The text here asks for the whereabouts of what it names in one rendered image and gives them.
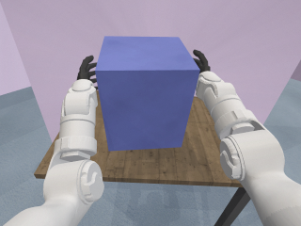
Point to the right robot hand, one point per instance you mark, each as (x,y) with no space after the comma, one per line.
(202,62)

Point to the robot right upper arm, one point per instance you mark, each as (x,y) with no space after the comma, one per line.
(255,160)

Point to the right robot forearm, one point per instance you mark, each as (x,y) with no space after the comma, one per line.
(226,108)

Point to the left robot forearm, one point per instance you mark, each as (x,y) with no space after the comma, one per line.
(76,140)

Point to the left robot hand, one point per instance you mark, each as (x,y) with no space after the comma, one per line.
(84,72)

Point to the carton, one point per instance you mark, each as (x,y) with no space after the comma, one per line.
(146,87)

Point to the robot left upper arm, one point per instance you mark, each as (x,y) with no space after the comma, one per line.
(69,190)

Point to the table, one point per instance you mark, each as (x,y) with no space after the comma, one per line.
(195,163)

